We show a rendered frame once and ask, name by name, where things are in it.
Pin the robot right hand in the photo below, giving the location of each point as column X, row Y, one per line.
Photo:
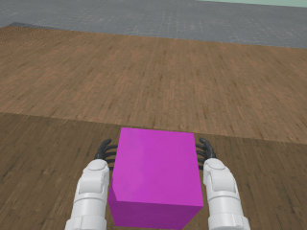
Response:
column 207, row 153

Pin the robot left forearm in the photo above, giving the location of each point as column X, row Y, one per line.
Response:
column 89, row 206

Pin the robot right forearm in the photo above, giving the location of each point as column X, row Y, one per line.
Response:
column 225, row 209

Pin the carton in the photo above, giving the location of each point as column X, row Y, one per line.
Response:
column 156, row 180

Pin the robot left hand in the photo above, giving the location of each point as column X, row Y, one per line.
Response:
column 102, row 154

